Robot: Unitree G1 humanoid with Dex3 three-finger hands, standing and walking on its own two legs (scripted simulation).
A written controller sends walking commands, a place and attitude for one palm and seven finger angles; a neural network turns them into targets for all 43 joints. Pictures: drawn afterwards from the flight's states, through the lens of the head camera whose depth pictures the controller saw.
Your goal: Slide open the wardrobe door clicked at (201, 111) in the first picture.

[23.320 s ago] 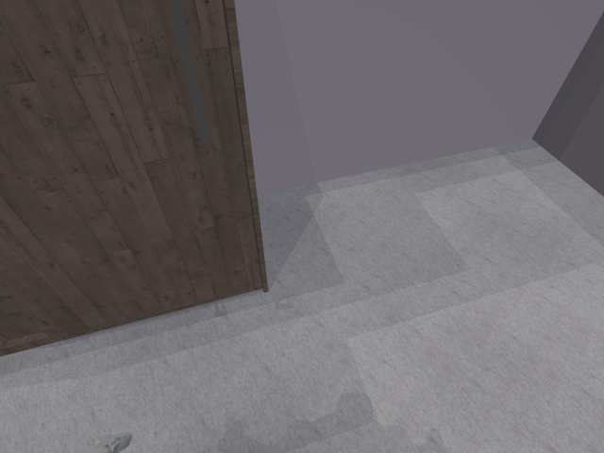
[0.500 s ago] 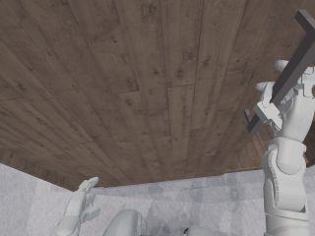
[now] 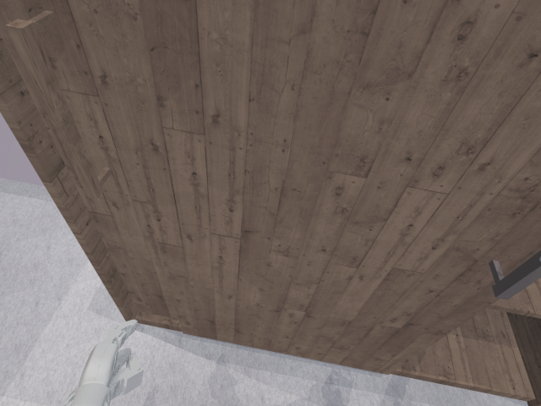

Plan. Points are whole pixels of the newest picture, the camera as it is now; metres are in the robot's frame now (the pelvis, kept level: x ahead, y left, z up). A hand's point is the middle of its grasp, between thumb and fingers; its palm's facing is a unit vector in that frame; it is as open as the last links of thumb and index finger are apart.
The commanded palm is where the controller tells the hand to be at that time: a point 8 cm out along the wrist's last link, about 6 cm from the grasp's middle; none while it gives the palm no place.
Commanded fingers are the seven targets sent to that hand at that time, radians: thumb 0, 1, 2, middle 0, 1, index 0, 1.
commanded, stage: stop walking and hold the door there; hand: right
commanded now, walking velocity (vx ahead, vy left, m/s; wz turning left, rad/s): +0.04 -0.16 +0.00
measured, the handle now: out of the picture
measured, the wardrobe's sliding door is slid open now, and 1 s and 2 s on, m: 0.52 0.52 0.52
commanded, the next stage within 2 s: loosen the grip on the handle in 1.98 s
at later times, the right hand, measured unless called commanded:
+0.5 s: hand out of the picture +0.30 -0.35 +0.15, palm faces +0.52 +0.82 -0.24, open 6.4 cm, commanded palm +0.26 -0.36 +0.12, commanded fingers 0.00 -0.90 -0.90 0.45 1.40 0.45 1.40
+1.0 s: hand out of the picture +0.30 -0.35 +0.15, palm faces +0.53 +0.81 -0.25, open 6.3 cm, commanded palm +0.26 -0.36 +0.12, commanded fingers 0.00 -0.90 -0.90 0.45 1.40 0.45 1.40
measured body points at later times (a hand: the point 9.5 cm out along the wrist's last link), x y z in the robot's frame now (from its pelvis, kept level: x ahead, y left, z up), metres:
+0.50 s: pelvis -0.05 -0.05 +0.00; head -0.06 -0.04 +0.45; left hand +0.07 +0.18 -0.11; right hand +0.27 -0.39 +0.16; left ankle -0.03 +0.09 -0.74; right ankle +0.02 -0.13 -0.74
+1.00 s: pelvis -0.04 -0.04 +0.00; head -0.04 -0.03 +0.45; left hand +0.10 +0.23 -0.11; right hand +0.27 -0.39 +0.16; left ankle -0.03 +0.09 -0.74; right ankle +0.02 -0.14 -0.73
